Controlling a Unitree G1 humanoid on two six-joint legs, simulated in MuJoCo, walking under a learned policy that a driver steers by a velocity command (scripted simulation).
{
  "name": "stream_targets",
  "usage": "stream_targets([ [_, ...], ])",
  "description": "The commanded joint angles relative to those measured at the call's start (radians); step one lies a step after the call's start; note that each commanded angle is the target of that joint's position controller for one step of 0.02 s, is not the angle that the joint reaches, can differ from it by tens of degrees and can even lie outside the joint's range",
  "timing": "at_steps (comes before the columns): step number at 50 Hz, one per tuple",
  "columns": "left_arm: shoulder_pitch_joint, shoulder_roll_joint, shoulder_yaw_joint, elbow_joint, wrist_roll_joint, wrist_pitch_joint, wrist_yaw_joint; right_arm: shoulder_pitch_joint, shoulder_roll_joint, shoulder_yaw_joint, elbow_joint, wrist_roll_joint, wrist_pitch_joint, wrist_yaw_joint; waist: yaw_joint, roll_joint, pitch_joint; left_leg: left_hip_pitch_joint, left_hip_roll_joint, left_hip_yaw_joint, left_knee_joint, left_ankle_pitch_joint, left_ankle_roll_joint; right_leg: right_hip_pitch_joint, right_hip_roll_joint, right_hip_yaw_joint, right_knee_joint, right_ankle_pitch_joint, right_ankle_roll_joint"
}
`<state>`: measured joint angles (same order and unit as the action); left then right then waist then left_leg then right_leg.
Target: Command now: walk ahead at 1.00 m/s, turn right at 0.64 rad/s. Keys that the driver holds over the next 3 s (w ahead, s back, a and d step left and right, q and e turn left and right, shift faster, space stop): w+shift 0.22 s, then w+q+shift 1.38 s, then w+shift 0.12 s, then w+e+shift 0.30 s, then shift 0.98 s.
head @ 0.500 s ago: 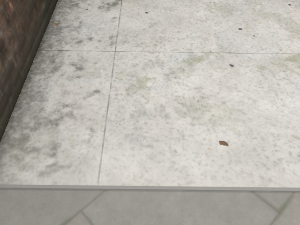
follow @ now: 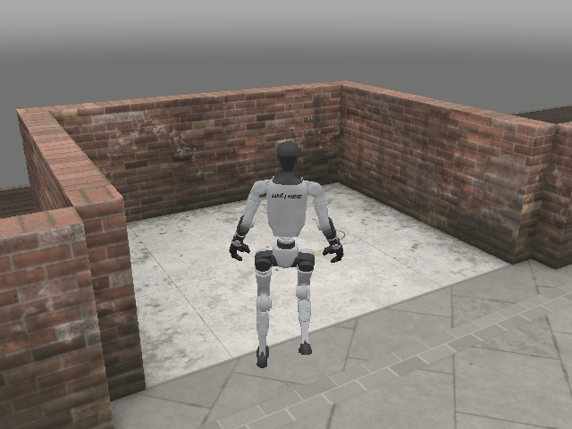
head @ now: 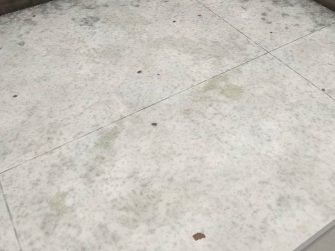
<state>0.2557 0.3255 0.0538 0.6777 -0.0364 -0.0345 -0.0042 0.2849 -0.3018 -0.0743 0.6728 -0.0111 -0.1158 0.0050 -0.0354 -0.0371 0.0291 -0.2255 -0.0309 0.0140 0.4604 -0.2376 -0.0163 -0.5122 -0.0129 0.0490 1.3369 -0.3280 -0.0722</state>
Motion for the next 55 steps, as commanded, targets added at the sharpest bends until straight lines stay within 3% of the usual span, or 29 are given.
stream_targets([
  [1, -0.052, -0.038, -0.017, -0.109, -0.014, -0.008, -0.014, 0.054, -0.006, 0.005, 0.017, 0.016, -0.015, 0.019, 0.016, 0.113, 0.021, 0.162, 0.256, -0.311, -0.247, 0.002, 0.176, -0.277, -0.108, 0.089, -0.049, 0.010, -0.010],
  [7, -0.256, -0.016, -0.036, -0.161, 0.019, -0.041, -0.046, 0.099, -0.108, -0.010, 0.082, 0.020, -0.022, 0.007, 0.005, 0.033, 0.128, 0.084, 0.239, -0.070, -0.384, 0.238, 0.173, -0.266, -0.074, 0.011, -0.446, 0.348, 0.001],
  [11, -0.397, -0.009, -0.033, -0.210, 0.013, -0.067, -0.070, 0.205, -0.151, 0.002, 0.154, 0.033, -0.006, 0.003, -0.018, 0.071, 0.130, 0.213, 0.255, 0.028, -0.387, 0.613, 0.153, -0.102, -0.002, -0.114, -0.671, 0.381, -0.036],
  [13, -0.340, 0.043, -0.004, -0.223, 0.018, -0.064, -0.062, 0.241, -0.182, 0.008, 0.186, 0.028, 0.011, -0.005, 0.055, 0.184, 0.030, 0.299, 0.289, 0.015, -0.208, 1.107, 0.146, 0.062, 0.061, -0.146, -0.680, 0.254, -0.067],
  [15, 0.067, 0.135, 0.051, -0.134, 0.009, -0.043, -0.030, 0.172, -0.219, 0.011, 0.193, 0.019, 0.030, -0.015, 0.302, 0.230, -0.160, 0.110, 0.261, 0.020, 0.244, 1.184, 0.107, 0.576, 0.031, -0.079, -0.746, 0.273, -0.106],
  [16, 0.251, 0.226, 0.070, -0.074, 0.018, -0.029, -0.004, 0.205, -0.104, 0.040, 0.151, -0.012, 0.022, -0.016, 0.287, 0.027, -0.332, -0.201, 0.147, -0.015, 0.647, 0.374, 0.085, 0.969, -0.219, 0.234, -0.668, 0.145, -0.107],
  [17, 0.243, 0.235, 0.059, -0.079, 0.051, -0.047, -0.014, 0.344, 0.010, 0.074, 0.136, 0.043, -0.010, -0.006, 0.178, -0.232, -0.577, -0.411, 0.017, -0.172, 0.949, -0.217, 0.084, 1.122, -0.421, 0.759, -0.902, -0.267, -0.231],
  [18, 0.239, 0.130, 0.044, -0.059, 0.053, -0.053, -0.017, 0.192, -0.114, 0.035, 0.122, 0.086, -0.023, -0.008, 0.225, -0.125, -0.433, -0.514, 0.064, -0.203, 1.010, -0.168, 0.092, 0.991, -0.366, 0.746, -1.026, -0.376, -0.186],
  [19, 0.190, 0.087, 0.032, -0.035, 0.046, -0.060, -0.018, 0.085, -0.102, 0.031, 0.083, 0.102, -0.022, -0.010, 0.203, -0.083, -0.218, -0.587, 0.097, -0.160, 0.997, -0.110, 0.082, 0.824, -0.343, 0.564, -1.041, -0.273, -0.163],
  [20, 0.129, 0.067, 0.027, -0.014, 0.049, -0.070, -0.022, 0.046, -0.067, 0.037, 0.076, 0.083, -0.014, -0.014, 0.148, 0.020, -0.113, -0.562, 0.145, -0.147, 0.954, -0.055, 0.075, 0.650, -0.319, 0.439, -1.069, -0.110, -0.147],
  [21, 0.070, 0.018, 0.019, -0.002, 0.062, -0.081, -0.027, 0.048, -0.055, 0.028, 0.086, 0.059, 0.005, -0.016, 0.093, 0.026, -0.060, -0.498, 0.183, -0.147, 0.912, -0.003, 0.076, 0.511, -0.272, 0.318, -1.088, -0.012, -0.122],
  [22, 0.032, -0.018, 0.012, 0.009, 0.070, -0.088, -0.030, 0.112, -0.025, 0.028, 0.100, 0.063, 0.030, -0.009, 0.038, -0.036, -0.054, -0.431, 0.210, -0.157, 0.904, 0.027, 0.070, 0.426, -0.264, 0.232, -1.112, 0.036, -0.119],
  [23, 0.001, -0.046, 0.011, 0.023, 0.056, -0.093, -0.034, 0.129, -0.002, 0.028, 0.110, 0.067, 0.054, -0.005, 0.018, -0.043, -0.033, -0.406, 0.227, -0.153, 0.887, 0.021, 0.067, 0.370, -0.250, 0.155, -1.142, 0.083, -0.108],
  [25, -0.048, -0.042, 0.015, 0.042, 0.040, -0.097, -0.033, 0.089, 0.016, 0.027, 0.099, 0.066, 0.088, -0.003, -0.007, -0.032, 0.050, -0.443, 0.242, -0.144, 0.856, 0.028, 0.058, 0.284, -0.238, 0.007, -1.193, 0.184, -0.072],
  [28, -0.065, -0.008, 0.022, 0.051, 0.060, -0.102, -0.014, -0.019, 0.008, 0.029, 0.047, 0.050, 0.089, 0.004, -0.009, -0.013, 0.122, -0.501, 0.218, -0.107, 0.697, 0.227, 0.046, 0.248, -0.176, -0.172, -1.227, 0.312, -0.055],
  [32, 0.006, 0.072, 0.034, 0.071, 0.051, -0.100, 0.012, -0.163, -0.010, 0.034, -0.001, 0.041, 0.068, 0.047, 0.040, 0.077, 0.145, -0.473, 0.165, 0.020, 0.408, 0.439, 0.089, 0.383, -0.171, -0.294, -1.251, 0.436, -0.017],
  [35, 0.033, 0.161, 0.051, 0.072, 0.049, -0.070, 0.029, -0.171, -0.067, 0.010, -0.034, 0.055, 0.059, 0.075, 0.006, 0.011, 0.070, -0.332, 0.048, 0.160, 0.299, 0.391, 0.135, 0.565, -0.191, -0.330, -1.099, 1.055, 0.035],
  [37, -0.013, 0.225, 0.068, 0.052, 0.033, -0.037, 0.033, 0.038, -0.146, -0.029, -0.007, 0.071, 0.085, 0.068, -0.131, -0.093, -0.045, -0.107, -0.024, 0.190, 0.354, 0.204, 0.176, 0.605, -0.230, -0.322, -0.802, 1.484, 0.028],
  [38, -0.072, 0.227, 0.068, 0.030, 0.028, -0.034, 0.026, 0.273, -0.226, -0.068, 0.052, 0.063, 0.107, 0.056, -0.246, -0.090, -0.147, 0.184, -0.033, 0.137, 0.355, 0.141, 0.215, 0.487, -0.227, -0.286, -0.526, 1.456, 0.012],
  [39, -0.121, 0.159, 0.051, 0.034, 0.014, -0.048, 0.011, 0.416, -0.255, -0.088, 0.099, 0.070, 0.123, 0.032, -0.310, 0.029, -0.144, 0.404, -0.002, 0.028, 0.249, 0.165, 0.257, 0.279, -0.103, -0.285, -0.103, 0.888, 0.049],
  [40, -0.044, -0.073, -0.012, -0.021, 0.038, -0.094, -0.009, 0.324, -0.269, -0.072, 0.097, 0.044, 0.117, 0.035, -0.111, 0.456, -0.069, 0.506, 0.065, -0.299, 0.195, 0.163, 0.372, -0.126, 0.122, -0.159, 0.339, -0.244, 0.091],
  [41, 0.032, -0.060, -0.034, -0.094, 0.005, -0.139, -0.022, 0.211, -0.196, -0.037, 0.021, 0.004, 0.077, 0.041, -0.019, 0.428, -0.270, 0.588, 0.253, -0.863, -0.100, -0.352, 0.519, -0.327, 0.134, 0.083, 0.408, -0.240, 0.043],
  [42, -0.109, 0.061, -0.013, -0.108, -0.010, -0.160, -0.023, 0.212, -0.131, -0.032, -0.003, 0.010, 0.054, 0.045, -0.075, 0.200, -0.181, 0.483, 0.265, -0.920, -0.248, -0.476, 0.438, -0.322, 0.074, 0.114, 0.293, -0.139, -0.008],
  [43, -0.168, 0.062, -0.006, -0.125, -0.012, -0.160, -0.016, 0.180, -0.120, -0.028, 0.006, 0.012, 0.033, 0.054, -0.022, -0.007, -0.068, 0.320, 0.247, -0.877, -0.275, -0.479, 0.385, -0.297, 0.038, 0.102, 0.159, -0.058, -0.022],
  [44, -0.147, 0.040, -0.011, -0.113, 0.012, -0.151, -0.006, 0.111, -0.123, -0.027, -0.010, 0.016, 0.017, 0.057, 0.039, -0.070, -0.035, 0.184, 0.228, -0.826, -0.247, -0.394, 0.383, -0.231, 0.002, 0.119, 0.072, -0.018, -0.006],
  [47, -0.107, 0.058, 0.005, -0.091, 0.042, -0.109, 0.008, 0.016, -0.113, -0.021, -0.041, 0.025, 0.013, 0.027, 0.096, -0.046, 0.021, -0.048, 0.109, -0.593, -0.251, -0.148, 0.366, -0.099, -0.053, 0.121, -0.129, 0.019, 0.070],
  [50, -0.300, 0.004, -0.012, -0.161, 0.063, -0.098, 0.016, 0.059, -0.086, -0.012, -0.022, 0.045, 0.021, -0.012, 0.020, -0.012, 0.085, -0.178, 0.025, -0.424, -0.252, 0.046, 0.332, -0.036, -0.033, 0.046, -0.459, 0.199, 0.133],
  [52, -0.383, -0.045, -0.021, -0.197, 0.055, -0.098, 0.008, 0.071, -0.101, -0.019, -0.007, 0.048, 0.038, -0.022, -0.030, 0.052, 0.074, -0.233, -0.024, -0.364, -0.226, 0.043, 0.275, 0.077, 0.015, 0.002, -0.673, 0.368, 0.150],
  [55, -0.400, 0.006, 0.009, -0.214, 0.013, -0.106, 0.000, 0.112, -0.106, -0.029, 0.019, 0.060, 0.046, -0.025, -0.062, 0.115, 0.020, -0.158, -0.001, -0.438, -0.170, -0.052, 0.235, 0.191, 0.048, 0.042, -0.812, 0.453, 0.168],
])
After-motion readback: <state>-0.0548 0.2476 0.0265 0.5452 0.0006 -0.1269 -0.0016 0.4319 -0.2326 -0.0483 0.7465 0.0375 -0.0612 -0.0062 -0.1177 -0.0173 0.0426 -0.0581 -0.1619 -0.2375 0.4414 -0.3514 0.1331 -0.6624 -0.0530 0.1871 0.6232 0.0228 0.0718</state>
